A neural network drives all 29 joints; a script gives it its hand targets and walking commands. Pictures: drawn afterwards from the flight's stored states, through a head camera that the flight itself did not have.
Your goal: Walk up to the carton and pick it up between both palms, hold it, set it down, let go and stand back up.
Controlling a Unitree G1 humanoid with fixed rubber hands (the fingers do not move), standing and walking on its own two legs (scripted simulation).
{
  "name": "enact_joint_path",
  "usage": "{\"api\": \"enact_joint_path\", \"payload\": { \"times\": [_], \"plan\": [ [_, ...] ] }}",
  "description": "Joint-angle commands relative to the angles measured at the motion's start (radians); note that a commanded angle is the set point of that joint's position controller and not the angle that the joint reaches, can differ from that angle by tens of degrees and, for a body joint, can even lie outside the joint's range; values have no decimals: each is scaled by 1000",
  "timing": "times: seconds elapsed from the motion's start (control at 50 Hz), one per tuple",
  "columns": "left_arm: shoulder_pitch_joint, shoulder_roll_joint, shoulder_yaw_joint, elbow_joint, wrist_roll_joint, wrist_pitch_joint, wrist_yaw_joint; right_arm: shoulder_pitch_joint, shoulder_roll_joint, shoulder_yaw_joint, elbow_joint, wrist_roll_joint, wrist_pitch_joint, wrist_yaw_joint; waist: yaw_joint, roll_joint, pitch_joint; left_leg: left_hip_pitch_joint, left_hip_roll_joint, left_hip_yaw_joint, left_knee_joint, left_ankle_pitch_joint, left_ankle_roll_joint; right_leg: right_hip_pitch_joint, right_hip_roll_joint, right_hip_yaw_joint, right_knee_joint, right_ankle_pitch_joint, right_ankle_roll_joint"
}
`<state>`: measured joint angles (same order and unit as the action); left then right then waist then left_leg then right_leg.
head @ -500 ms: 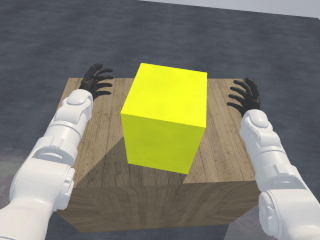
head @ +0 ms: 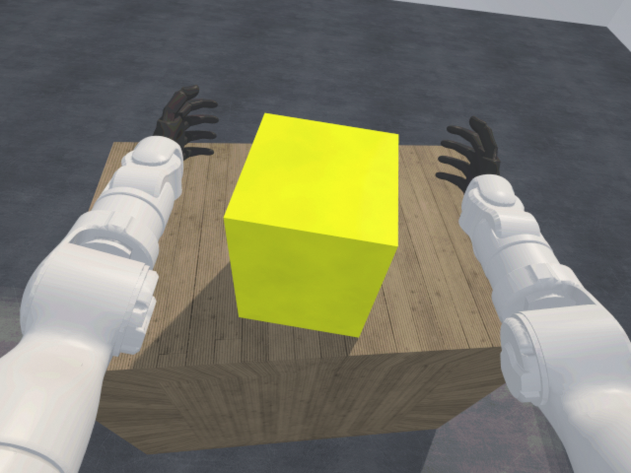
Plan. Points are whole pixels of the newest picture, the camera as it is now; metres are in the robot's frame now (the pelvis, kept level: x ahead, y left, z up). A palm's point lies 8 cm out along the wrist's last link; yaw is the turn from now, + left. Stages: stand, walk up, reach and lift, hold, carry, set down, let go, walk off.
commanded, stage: reach and lift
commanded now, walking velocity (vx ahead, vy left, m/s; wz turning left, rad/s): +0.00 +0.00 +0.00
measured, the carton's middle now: (314, 230) +0.46 -0.04 +0.01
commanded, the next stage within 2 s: none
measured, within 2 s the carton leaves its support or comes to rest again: neither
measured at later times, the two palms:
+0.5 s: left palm (190, 215) +0.47 +0.14 +0.05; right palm (442, 246) +0.40 -0.22 +0.04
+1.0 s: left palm (213, 211) +0.47 +0.10 +0.05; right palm (421, 239) +0.41 -0.19 +0.05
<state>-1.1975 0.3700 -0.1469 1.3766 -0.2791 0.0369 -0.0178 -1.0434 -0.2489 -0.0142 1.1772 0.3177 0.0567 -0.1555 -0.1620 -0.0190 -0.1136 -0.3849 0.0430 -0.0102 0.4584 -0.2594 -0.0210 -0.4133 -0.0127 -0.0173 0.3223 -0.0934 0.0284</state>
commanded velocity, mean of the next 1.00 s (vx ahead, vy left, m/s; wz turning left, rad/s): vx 0.00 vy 0.00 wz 0.00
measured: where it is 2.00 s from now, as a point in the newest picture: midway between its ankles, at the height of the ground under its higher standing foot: outside the picture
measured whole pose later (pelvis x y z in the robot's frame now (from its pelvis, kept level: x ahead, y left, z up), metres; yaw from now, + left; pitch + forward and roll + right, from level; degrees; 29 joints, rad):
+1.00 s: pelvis -0.02 -0.01 -0.03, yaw +1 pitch +23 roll -1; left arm -1.22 0.23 -0.05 1.64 -0.20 -0.33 0.03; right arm -1.03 -0.07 -0.19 1.34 0.12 -0.24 -0.17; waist -0.16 0.01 -0.22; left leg -0.78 0.03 -0.03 0.66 -0.29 -0.03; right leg -0.82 -0.02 -0.03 0.55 -0.14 0.02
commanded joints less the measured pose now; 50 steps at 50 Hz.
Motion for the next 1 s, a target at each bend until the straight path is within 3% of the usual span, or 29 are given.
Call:
{"api": "enact_joint_path", "payload": {
  "times": [0.0, 0.08, 0.22, 0.36, 0.7, 0.84, 0.98],
  "plan": [
    [-383, 97, 8, -69, 3, -105, 1, -354, -133, -9, -94, -6, -87, 3, -6, 107, -551, 140, -54, 34, 12, 396, -51, 254, 46, -47, 82, 383, -33],
    [-390, 78, -7, -47, -8, -191, 10, -349, -120, -21, -88, -17, -150, 9, -7, 130, -608, 120, -52, 30, 45, 415, -58, 200, 45, -47, 106, 373, -33],
    [-414, 66, -14, 46, -39, -325, 25, -348, -92, -53, -68, -58, -240, 19, -16, 116, -718, 15, -54, 29, 97, 354, -57, 110, 37, -49, 169, 338, -21],
    [-437, 56, -10, 122, -50, -410, 31, -349, -75, -72, -29, -76, -320, 22, -19, 134, -829, -68, -60, 34, 165, 347, -66, 26, 35, -54, 240, 336, -14],
    [-468, 5, -2, 158, -32, -415, 35, -390, -24, -64, 16, -81, -338, 9, -18, 140, -836, -141, -64, 38, 204, 296, -66, -42, 36, -58, 277, 259, -12],
    [-466, -31, 47, 149, 27, -406, 42, -393, 38, -123, 22, -149, -331, -6, -15, 128, -791, -151, -65, 42, 175, 270, -61, -14, 32, -53, 258, 240, -9],
    [-465, -80, 138, 106, 130, -396, 59, -388, 102, -223, -4, -267, -345, -28, -15, 127, -809, -133, -69, 50, 155, 295, -65, 48, 33, -52, 243, 299, -6]
  ]
}}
